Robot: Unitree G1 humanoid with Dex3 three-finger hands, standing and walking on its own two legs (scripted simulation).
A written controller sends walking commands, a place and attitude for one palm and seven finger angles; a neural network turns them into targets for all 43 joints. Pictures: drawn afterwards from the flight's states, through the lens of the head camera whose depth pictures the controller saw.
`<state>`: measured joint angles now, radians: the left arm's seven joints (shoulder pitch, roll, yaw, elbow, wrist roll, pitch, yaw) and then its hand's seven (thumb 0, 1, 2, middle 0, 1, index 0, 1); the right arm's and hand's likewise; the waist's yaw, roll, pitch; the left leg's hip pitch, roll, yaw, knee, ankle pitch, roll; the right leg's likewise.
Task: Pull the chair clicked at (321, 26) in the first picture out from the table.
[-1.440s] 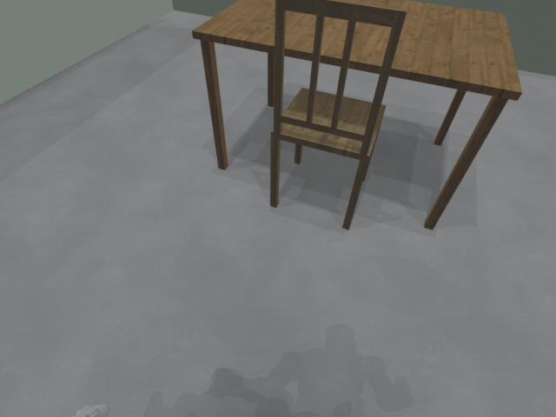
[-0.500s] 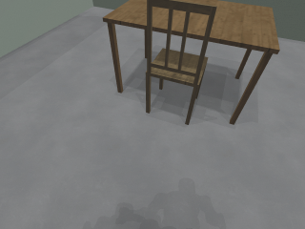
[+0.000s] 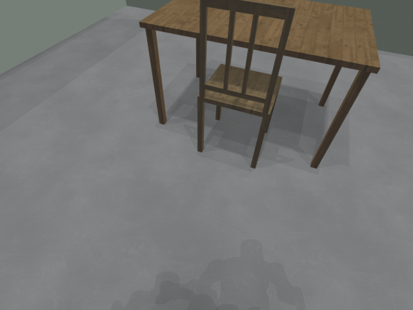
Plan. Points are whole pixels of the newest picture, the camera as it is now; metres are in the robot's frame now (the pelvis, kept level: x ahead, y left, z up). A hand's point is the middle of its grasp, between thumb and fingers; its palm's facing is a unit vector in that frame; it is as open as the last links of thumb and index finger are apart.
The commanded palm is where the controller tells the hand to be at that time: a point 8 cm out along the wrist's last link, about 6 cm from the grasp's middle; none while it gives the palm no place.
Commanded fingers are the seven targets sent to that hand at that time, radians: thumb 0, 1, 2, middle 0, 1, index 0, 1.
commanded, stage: walk to a spot facing it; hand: left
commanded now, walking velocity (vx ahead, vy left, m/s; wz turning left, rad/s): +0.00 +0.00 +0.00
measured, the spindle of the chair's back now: (228, 54) +1.17 -0.04 -0.06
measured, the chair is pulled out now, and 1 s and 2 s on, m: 0.00 0.00 0.00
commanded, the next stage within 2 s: turn to face it in 0.98 s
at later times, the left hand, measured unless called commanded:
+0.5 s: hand out of the picture +0.04 +0.20 -0.19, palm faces +0.00 -0.99 -0.14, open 7.4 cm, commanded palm none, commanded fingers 0.00 0.90 0.90 -0.20 -0.30 -0.20 -0.30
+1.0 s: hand (147, 243) +0.31 +0.18 -0.19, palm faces +0.09 -0.98 -0.19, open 7.2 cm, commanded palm none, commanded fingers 0.00 0.90 0.90 -0.20 -0.30 -0.20 -0.30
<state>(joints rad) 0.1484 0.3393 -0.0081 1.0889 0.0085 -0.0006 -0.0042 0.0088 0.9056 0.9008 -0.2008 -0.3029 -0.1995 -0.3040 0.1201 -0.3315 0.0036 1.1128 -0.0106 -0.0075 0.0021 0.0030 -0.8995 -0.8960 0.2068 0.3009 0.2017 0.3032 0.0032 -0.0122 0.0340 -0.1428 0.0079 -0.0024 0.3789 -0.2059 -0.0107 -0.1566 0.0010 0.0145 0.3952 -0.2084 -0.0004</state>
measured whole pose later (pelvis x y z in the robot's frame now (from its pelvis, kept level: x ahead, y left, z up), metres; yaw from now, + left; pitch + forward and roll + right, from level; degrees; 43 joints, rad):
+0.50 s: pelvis +0.08 +0.03 -0.01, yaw -1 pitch -1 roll +0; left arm 0.36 0.20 0.02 1.12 0.02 0.02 -0.02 0.01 0.91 0.90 -0.20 -0.30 -0.20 -0.30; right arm 0.39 -0.15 -0.01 1.12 -0.02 -0.07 -0.01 0.00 -0.90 -0.90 0.20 0.30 0.20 0.30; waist -0.02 -0.05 0.01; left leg -0.10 0.00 0.05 0.51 -0.40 0.03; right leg -0.35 -0.02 -0.03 0.98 -0.47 -0.02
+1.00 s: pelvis +0.27 -0.01 -0.01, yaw +5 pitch -1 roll -2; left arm 0.23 0.18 0.05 1.05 0.03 -0.06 0.02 0.00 0.95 0.90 -0.20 -0.30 -0.20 -0.30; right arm 0.27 -0.17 -0.07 1.05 -0.02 -0.02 0.01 0.00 -0.91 -0.90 0.20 0.30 0.19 0.30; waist -0.04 0.01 0.02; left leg -0.55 0.13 0.07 1.01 -0.28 0.01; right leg -0.20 -0.04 -0.23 0.49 -0.26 -0.02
